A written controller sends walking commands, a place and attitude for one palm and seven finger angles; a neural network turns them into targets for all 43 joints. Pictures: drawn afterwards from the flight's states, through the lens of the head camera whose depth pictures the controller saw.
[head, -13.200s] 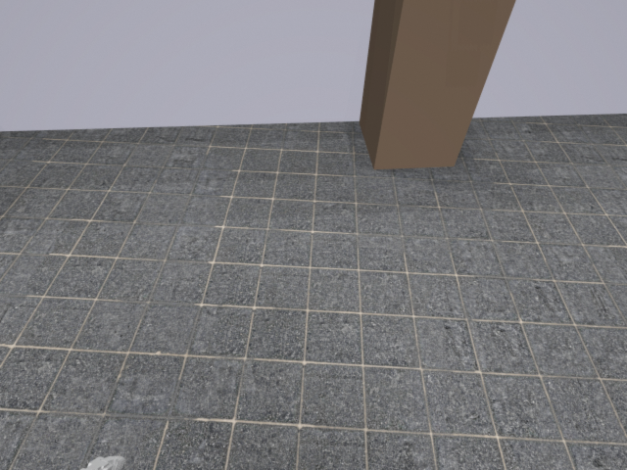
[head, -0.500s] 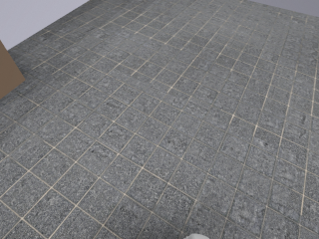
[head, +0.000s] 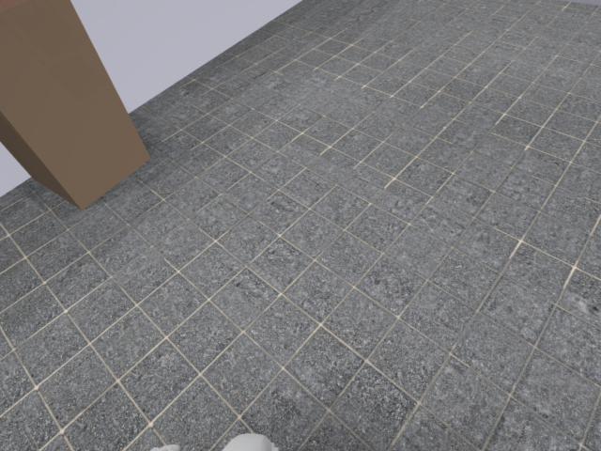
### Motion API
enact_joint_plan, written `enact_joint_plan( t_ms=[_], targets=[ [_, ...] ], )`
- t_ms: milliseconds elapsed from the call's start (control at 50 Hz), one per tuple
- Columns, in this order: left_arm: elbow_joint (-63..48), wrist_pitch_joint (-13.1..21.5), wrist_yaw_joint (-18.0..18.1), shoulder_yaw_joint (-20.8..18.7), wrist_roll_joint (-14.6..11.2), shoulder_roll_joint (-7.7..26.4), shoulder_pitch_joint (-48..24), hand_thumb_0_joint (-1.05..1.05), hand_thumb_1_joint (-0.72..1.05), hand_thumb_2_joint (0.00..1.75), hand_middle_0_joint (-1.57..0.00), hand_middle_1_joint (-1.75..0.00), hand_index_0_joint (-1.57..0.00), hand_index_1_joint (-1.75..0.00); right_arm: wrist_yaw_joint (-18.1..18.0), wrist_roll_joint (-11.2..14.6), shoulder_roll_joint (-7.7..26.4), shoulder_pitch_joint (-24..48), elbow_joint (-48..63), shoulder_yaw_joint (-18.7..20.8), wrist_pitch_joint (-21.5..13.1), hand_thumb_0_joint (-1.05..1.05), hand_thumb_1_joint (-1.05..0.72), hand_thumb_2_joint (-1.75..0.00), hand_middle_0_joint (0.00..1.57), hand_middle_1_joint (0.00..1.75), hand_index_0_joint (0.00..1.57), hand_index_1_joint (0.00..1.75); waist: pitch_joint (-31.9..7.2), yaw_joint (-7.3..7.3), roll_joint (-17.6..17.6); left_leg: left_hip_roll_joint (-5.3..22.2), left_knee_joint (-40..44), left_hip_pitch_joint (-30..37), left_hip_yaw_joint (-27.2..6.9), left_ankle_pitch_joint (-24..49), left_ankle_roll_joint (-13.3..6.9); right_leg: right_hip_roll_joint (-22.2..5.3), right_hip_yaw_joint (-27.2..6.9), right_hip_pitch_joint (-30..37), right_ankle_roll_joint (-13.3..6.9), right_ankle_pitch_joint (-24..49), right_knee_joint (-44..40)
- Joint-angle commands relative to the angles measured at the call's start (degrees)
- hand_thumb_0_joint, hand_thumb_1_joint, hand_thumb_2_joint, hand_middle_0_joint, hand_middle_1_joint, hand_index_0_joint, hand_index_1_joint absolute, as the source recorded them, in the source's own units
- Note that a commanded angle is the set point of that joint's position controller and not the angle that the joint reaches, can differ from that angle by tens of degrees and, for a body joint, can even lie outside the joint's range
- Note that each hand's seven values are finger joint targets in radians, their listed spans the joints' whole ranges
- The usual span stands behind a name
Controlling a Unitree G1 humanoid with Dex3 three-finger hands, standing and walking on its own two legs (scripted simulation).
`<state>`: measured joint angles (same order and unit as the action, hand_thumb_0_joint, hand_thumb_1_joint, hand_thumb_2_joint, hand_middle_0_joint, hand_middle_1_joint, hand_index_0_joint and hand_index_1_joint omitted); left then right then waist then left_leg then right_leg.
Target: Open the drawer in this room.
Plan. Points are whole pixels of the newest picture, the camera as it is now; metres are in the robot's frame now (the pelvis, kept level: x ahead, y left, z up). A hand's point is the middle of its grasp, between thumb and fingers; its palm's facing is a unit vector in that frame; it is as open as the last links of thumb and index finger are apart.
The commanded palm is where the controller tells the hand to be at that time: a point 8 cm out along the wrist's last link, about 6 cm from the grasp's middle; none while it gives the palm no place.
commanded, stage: stand and wait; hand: left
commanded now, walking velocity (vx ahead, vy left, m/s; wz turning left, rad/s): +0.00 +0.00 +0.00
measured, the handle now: out of the picture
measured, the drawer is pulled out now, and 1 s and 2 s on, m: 0.00 0.00 0.00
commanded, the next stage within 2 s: turn or walk to find it in 0.82 s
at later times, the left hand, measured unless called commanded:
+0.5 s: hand out of the picture -0.03 +0.22 -0.18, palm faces +0.06 -0.98 -0.20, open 7.4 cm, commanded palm none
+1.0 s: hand out of the picture -0.02 +0.20 -0.18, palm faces +0.06 -0.98 -0.20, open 7.3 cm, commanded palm none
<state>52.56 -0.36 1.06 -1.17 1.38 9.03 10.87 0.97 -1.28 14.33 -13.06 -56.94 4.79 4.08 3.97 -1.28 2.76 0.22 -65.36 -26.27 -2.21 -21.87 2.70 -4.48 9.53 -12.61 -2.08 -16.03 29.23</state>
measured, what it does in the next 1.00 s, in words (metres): steps on the spot: left foot, then right foot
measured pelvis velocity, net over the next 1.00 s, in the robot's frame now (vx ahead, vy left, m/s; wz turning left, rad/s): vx -0.02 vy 0.02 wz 0.04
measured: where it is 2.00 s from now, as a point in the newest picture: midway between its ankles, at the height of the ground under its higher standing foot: outside the picture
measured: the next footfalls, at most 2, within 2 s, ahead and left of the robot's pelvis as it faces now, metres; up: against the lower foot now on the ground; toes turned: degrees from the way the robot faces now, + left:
left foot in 0.24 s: +0.00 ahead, +0.15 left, +0.00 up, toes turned +5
right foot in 0.48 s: +0.01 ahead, -0.09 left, +0.00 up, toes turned +8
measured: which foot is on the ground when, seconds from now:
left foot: up 0.00-0.22, down 0.24-1.00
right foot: down 0.00-0.24, up 0.26-0.46, down 0.48-1.00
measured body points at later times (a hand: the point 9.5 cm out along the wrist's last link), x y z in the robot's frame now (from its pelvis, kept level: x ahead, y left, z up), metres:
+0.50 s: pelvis -0.01 +0.04 +0.00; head +0.00 +0.04 +0.45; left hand -0.03 +0.27 -0.17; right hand +0.08 -0.18 -0.15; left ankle -0.04 +0.15 -0.74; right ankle -0.01 -0.10 -0.74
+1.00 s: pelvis -0.02 +0.02 +0.00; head -0.01 +0.02 +0.45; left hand -0.02 +0.25 -0.16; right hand -0.07 -0.19 -0.17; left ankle -0.04 +0.15 -0.74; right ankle -0.01 -0.10 -0.74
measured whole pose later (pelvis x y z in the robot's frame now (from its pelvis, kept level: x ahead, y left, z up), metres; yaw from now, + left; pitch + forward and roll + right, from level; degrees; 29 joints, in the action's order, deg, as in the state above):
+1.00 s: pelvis -0.02 +0.02 +0.00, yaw +2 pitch -2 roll +0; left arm 64.5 -0.7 1.8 -0.3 0.5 8.6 14.4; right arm -1.2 -0.6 7.1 -19.7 -67.1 0.6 0.6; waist 2.8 -0.8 0.3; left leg 1.4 -26.0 -8.8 2.3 -15.2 0.8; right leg -3.3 5.6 -11.3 0.5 -14.0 27.3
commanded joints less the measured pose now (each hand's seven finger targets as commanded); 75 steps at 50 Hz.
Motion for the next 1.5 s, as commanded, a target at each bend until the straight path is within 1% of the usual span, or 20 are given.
enact_joint_plan(
  t_ms=[0, 100, 160, 180, 200, 220, 240, 260, 320, 380, 420, 460, 500, 700, 840, 1040, 1100, 1160, 1380, 1480],
  targets=[
    [-1.1, 1.5, 0.9, -3.2, 0.1, 11.7, 4.6, 0.00, 0.90, 0.90, -0.20, -0.30, -0.20, -0.30, -0.4, 0.3, 1.7, 2.3, 3.1, -0.5, -1.3, 0.00, -0.90, -0.90, 0.20, 0.30, 0.20, 0.30, -3.9, 2.92, -11.8, 1.4, 8.3, -1.0, 1.5, -2.5, 1.1, -13.8, -9.9, 6.8, -5.3, 23.3, -10.4],
    [2.8, 1.2, 0.8, -3.2, 0.4, 12.9, 7.8, 0.00, 0.90, 0.90, -0.20, -0.30, -0.20, -0.30, -1.0, 0.9, 0.1, 4.1, 2.2, -1.8, -2.3, 0.00, -0.90, -0.90, 0.20, 0.30, 0.20, 0.30, -5.8, 4.47, -13.8, 0.9, 23.2, 5.6, 4.8, -4.0, 0.2, -13.6, -10.6, 8.9, -6.6, 29.8, -8.1],
    [4.7, 0.8, 0.9, -2.8, -0.2, 11.9, 5.8, 0.00, 0.90, 0.90, -0.20, -0.30, -0.20, -0.30, -1.5, 0.9, 0.0, 0.1, -0.2, -2.3, -3.2, 0.00, -0.90, -0.90, 0.20, 0.30, 0.20, 0.30, -6.7, 1.89, -12.7, 0.9, 38.4, 15.7, 6.1, 6.3, -0.5, -11.2, -9.3, 4.7, -3.6, 24.2, -5.1],
    [5.1, 0.6, 0.9, -2.6, -0.6, 10.8, 5.1, 0.00, 0.90, 0.90, -0.20, -0.30, -0.20, -0.30, -1.4, 1.0, 1.0, -1.7, -1.2, -2.2, -3.8, 0.00, -0.90, -0.90, 0.20, 0.30, 0.20, 0.30, -7.2, 0.90, -9.0, 2.6, 44.9, 21.0, 4.6, 12.9, -1.1, -9.3, -7.8, 1.7, -1.3, 19.5, -1.8],
    [4.9, 0.3, 0.8, -2.0, -1.0, 8.1, 6.8, 0.00, 0.90, 0.90, -0.20, -0.30, -0.20, -0.30, -1.6, 0.6, 4.3, -2.0, -1.3, -1.7, -4.6, 0.00, -0.90, -0.90, 0.20, 0.30, 0.20, 0.30, -8.3, 1.20, 1.0, 9.8, 46.1, 26.2, -2.5, 21.4, -3.4, -5.1, -5.3, -4.0, 1.6, 10.5, 2.4],
    [4.7, 0.0, 0.7, -1.2, -1.1, 5.7, 7.4, 0.00, 0.90, 0.90, -0.20, -0.30, -0.20, -0.30, -1.9, 0.4, 7.0, -0.9, -0.9, -1.4, -4.5, 0.00, -0.90, -0.90, 0.20, 0.30, 0.20, 0.30, -6.5, 1.89, 8.6, 17.3, 46.7, 24.3, -9.2, 27.9, -7.8, -2.1, -3.0, -7.4, 3.8, -3.2, 4.7],
    [5.3, -0.4, 0.8, -0.6, -0.9, 5.3, 4.5, 0.00, 0.90, 0.90, -0.20, -0.30, -0.20, -0.30, -2.5, 0.3, 6.1, 0.2, -1.7, -1.6, -4.5, 0.00, -0.90, -0.90, 0.20, 0.30, 0.20, 0.30, -3.6, 0.62, 11.6, 18.3, 49.9, 20.7, -10.0, 29.7, -10.2, -1.0, -3.5, -7.5, 4.8, -11.6, 9.6],
    [5.9, -0.9, 0.8, -0.6, -0.8, 5.7, 3.5, 0.00, 0.90, 0.90, -0.20, -0.30, -0.20, -0.30, -3.0, 0.3, 5.1, 0.8, -2.2, -2.1, -4.6, 0.00, -0.90, -0.90, 0.20, 0.30, 0.20, 0.30, -1.3, 0.81, 12.0, 17.5, 50.6, 18.2, -9.1, 32.4, -11.2, -1.3, -5.6, -7.1, 4.8, -13.2, 13.4],
    [8.9, -0.9, 0.3, -0.2, -0.8, 4.8, 5.8, 0.00, 0.90, 0.90, -0.20, -0.30, -0.20, -0.30, -3.5, 0.4, 3.7, 2.8, -2.9, -2.5, -4.9, 0.00, -0.90, -0.90, 0.20, 0.30, 0.20, 0.30, -1.0, 2.04, 6.7, 14.8, 47.1, 20.2, -3.8, 41.0, -10.9, -1.7, -7.0, -6.4, 4.4, -10.1, 13.0],
    [10.3, -0.4, 0.2, 0.1, -0.6, 4.4, 6.7, 0.00, 0.90, 0.90, -0.20, -0.30, -0.20, -0.30, -3.5, 0.6, 3.4, 1.8, -3.7, -2.0, -5.0, 0.00, -0.90, -0.90, 0.20, 0.30, 0.20, 0.30, -2.2, 1.75, 4.0, 12.6, 45.2, 21.9, -1.7, 40.6, -9.3, -1.0, -6.0, -3.4, 4.7, -4.7, 4.7],
    [11.4, 0.1, 0.4, 0.3, -0.5, 4.6, 9.4, 0.00, 0.90, 0.90, -0.20, -0.30, -0.20, -0.30, -3.4, 0.9, 2.9, 2.0, -4.1, -2.1, -5.1, 0.00, -0.90, -0.90, 0.20, 0.30, 0.20, 0.30, -3.0, 2.90, 2.2, 10.4, 42.8, 20.7, -0.7, 34.7, -7.1, -1.5, -6.2, 1.1, 4.8, 4.6, -4.2],
    [12.0, 0.7, 0.8, 0.4, -0.4, 6.4, 9.0, 0.00, 0.90, 0.90, -0.20, -0.30, -0.20, -0.30, -3.0, 1.3, 1.0, 0.6, -4.3, -2.5, -5.2, 0.00, -0.90, -0.90, 0.20, 0.30, 0.20, 0.30, -2.9, 1.64, -1.9, 6.8, 42.6, 17.8, 1.0, 24.2, -4.1, -4.3, -9.1, 4.7, 3.3, 17.0, -6.5],
    [12.0, 0.7, 0.8, 0.4, -0.4, 6.3, 7.2, 0.00, 0.90, 0.90, -0.20, -0.30, -0.20, -0.30, -2.9, 0.9, 0.4, 0.6, -4.7, -2.4, -4.6, 0.00, -0.90, -0.90, 0.20, 0.30, 0.20, 0.30, 1.0, 1.41, -7.0, 6.2, 44.1, 17.0, 1.2, 16.5, -3.3, -4.0, -9.8, 0.7, 2.7, 13.9, -6.5],
    [11.8, 0.9, 0.9, 0.5, -1.0, 5.8, 7.2, 0.00, 0.90, 0.90, -0.20, -0.30, -0.20, -0.30, -2.9, 0.8, -0.4, -4.1, -7.3, -3.7, -5.3, 0.00, -0.90, -0.90, 0.20, 0.30, 0.20, 0.30, 0.1, 1.92, -2.2, 6.3, 46.8, 16.8, 1.7, 15.4, -3.4, -3.3, -9.8, 3.1, 2.0, 10.3, -9.0],
    [11.6, 0.9, 1.1, 0.3, -1.2, 5.4, 7.5, 0.00, 0.90, 0.90, -0.20, -0.30, -0.20, -0.30, -2.9, 0.8, -1.1, -6.7, -8.3, -3.7, -5.2, 0.00, -0.90, -0.90, 0.20, 0.30, 0.20, 0.30, 0.4, 2.03, -2.6, 6.2, 46.3, 15.5, 1.6, 15.4, -3.2, -3.4, -9.0, 3.7, 1.8, 10.0, -8.4],
    [8.2, -0.1, 1.4, -1.7, -0.8, 7.2, 5.8, 0.00, 0.90, 0.90, -0.20, -0.30, -0.20, -0.30, -2.2, 0.4, -2.0, -7.2, -5.7, -2.4, -3.4, 0.00, -0.90, -0.90, 0.20, 0.30, 0.20, 0.30, 0.4, 1.58, -6.9, 3.7, 37.6, 9.9, 1.3, 9.7, -3.1, -7.4, -9.9, -2.2, 0.1, -2.7, -8.3],
    [8.0, -0.1, 1.3, -1.4, -0.7, 5.9, 4.8, 0.00, 0.90, 0.90, -0.20, -0.30, -0.20, -0.30, -2.2, 0.4, -2.1, -7.8, -5.7, -2.5, -3.8, 0.00, -0.90, -0.90, 0.20, 0.30, 0.20, 0.30, 0.3, 1.01, -2.8, 5.2, 40.5, 10.9, -1.2, 10.3, -3.8, -4.7, -7.7, -3.8, 1.2, -3.5, -6.1],
    [8.4, 0.0, 1.2, -0.8, -0.7, 4.4, 5.7, 0.00, 0.90, 0.90, -0.20, -0.30, -0.20, -0.30, -2.4, 0.5, -0.7, -6.3, -5.4, -2.5, -4.5, 0.00, -0.90, -0.90, 0.20, 0.30, 0.20, 0.30, 0.4, 1.89, 1.6, 7.7, 45.7, 8.4, -4.9, 10.0, -5.0, -1.9, -5.3, -0.1, 2.9, 1.2, -3.6],
    [9.2, 0.3, 1.1, -1.0, -0.6, 6.2, 6.9, 0.00, 0.90, 0.90, -0.20, -0.30, -0.20, -0.30, -2.3, 0.6, 0.5, -4.0, -3.9, -2.6, -4.2, 0.00, -0.90, -0.90, 0.20, 0.30, 0.20, 0.30, 1.1, 1.84, -1.9, 5.7, 43.2, 8.8, -2.3, 11.7, -3.9, -4.0, -6.4, 0.4, 2.5, 1.7, -6.2],
    [7.0, -0.2, 1.0, -2.4, -0.4, 8.3, 5.9, 0.00, 0.90, 0.90, -0.20, -0.30, -0.20, -0.30, -1.9, 0.4, 1.2, -2.8, -1.3, -1.9, -3.4, 0.00, -0.90, -0.90, 0.20, 0.30, 0.20, 0.30, -0.6, 1.92, -4.7, 3.9, 37.1, 5.6, -1.3, 10.5, -3.7, -7.7, -7.3, -0.1, 0.9, -1.7, -6.7]
  ],
)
